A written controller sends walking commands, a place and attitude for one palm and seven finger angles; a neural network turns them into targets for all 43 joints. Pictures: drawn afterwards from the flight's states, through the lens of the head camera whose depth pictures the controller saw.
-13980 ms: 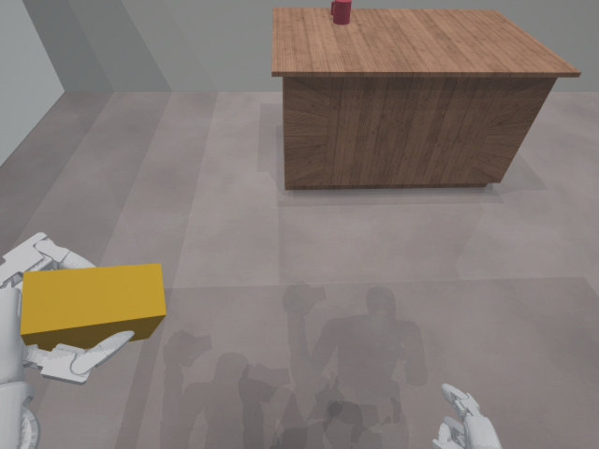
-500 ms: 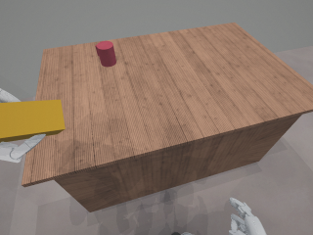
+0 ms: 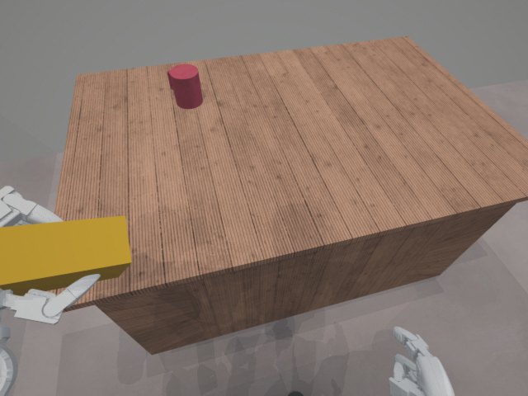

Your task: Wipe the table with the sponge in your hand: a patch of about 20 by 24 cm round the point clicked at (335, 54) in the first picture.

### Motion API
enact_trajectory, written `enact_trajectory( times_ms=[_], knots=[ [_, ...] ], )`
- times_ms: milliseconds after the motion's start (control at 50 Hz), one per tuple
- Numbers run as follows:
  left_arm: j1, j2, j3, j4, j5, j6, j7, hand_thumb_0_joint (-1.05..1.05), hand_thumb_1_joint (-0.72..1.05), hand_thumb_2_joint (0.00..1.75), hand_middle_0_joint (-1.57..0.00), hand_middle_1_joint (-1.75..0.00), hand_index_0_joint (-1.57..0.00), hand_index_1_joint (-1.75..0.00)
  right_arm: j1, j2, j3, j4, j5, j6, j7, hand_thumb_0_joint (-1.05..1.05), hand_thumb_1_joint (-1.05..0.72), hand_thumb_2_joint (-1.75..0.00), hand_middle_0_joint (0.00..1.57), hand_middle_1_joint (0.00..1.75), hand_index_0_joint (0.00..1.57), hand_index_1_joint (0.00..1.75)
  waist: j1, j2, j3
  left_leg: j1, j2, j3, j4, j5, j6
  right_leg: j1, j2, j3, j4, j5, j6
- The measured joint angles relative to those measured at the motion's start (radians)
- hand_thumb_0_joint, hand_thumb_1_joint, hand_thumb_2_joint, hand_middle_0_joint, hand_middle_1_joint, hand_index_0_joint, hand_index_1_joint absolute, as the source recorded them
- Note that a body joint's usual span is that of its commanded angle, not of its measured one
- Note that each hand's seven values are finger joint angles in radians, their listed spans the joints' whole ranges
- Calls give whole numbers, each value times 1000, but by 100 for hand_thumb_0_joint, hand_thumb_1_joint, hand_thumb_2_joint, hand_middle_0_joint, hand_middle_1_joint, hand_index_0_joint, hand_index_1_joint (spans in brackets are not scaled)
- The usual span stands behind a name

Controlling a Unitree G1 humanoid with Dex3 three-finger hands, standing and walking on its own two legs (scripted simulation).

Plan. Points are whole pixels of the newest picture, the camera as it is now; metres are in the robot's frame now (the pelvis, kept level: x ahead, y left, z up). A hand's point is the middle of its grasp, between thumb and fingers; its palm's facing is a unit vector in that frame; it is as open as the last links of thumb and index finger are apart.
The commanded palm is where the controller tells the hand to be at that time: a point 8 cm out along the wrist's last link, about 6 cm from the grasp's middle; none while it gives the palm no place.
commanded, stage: come to a stop and stand still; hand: left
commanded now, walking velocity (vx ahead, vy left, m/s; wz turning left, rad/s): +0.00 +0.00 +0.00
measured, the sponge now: (86, 254) +0.24 +0.23 +0.14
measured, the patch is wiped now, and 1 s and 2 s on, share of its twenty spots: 0.00 0.00 0.00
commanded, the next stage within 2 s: look again from close up in 0.82 s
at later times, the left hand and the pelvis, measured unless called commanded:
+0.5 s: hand (46, 241) +0.24 +0.27 +0.15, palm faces +0.37 -0.86 -0.34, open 9.3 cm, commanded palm +0.18 +0.31 +0.18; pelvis +0.02 +0.03 +0.00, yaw -1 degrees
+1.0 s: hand (45, 241) +0.24 +0.27 +0.16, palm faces +0.37 -0.85 -0.36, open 9.3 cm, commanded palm +0.18 +0.30 +0.18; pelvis +0.02 +0.03 +0.00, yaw -1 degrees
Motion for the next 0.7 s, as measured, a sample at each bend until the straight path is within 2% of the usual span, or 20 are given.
enact_trajectory(
  times_ms=[140,300,420,540,700],
  knots=[
    [-10,-25,-44,-17,23,53,-13,-1,-43,104,-81,-137,-82,-137,-6,35,33,-48,-4,8,-5,1,-90,-90,20,30,20,30,0,-28,7,27,-8,10,-5,-2,14,25,-5,12,-6,2,14],
    [-12,5,-12,-77,19,31,-16,-1,-43,104,-81,-137,-82,-137,6,47,47,-66,-7,20,-2,1,-90,-90,20,30,20,30,-7,-22,-9,43,-8,15,0,-18,23,45,-4,17,-12,-6,25],
    [-9,-13,-13,-30,19,40,-21,-1,-43,104,-81,-137,-82,-138,20,35,42,-61,-3,42,-6,1,-90,-90,20,30,20,30,-9,-8,-19,53,-10,24,-11,-22,32,52,-4,26,-22,-7,34],
    [5,-26,-35,-40,24,59,-24,-1,-43,104,-81,-137,-82,-138,27,29,37,-62,-5,49,-11,1,-90,-90,20,30,20,30,-16,-16,1,58,-12,26,-12,-27,37,54,-5,28,-18,-14,39],
    [35,10,-12,-121,17,38,-19,-1,-43,104,-81,-137,-81,-138,11,29,28,-71,-7,50,-11,1,-90,-90,20,30,20,30,-27,-14,19,59,-13,22,-3,-37,36,54,-8,24,-4,-28,40]
  ],
)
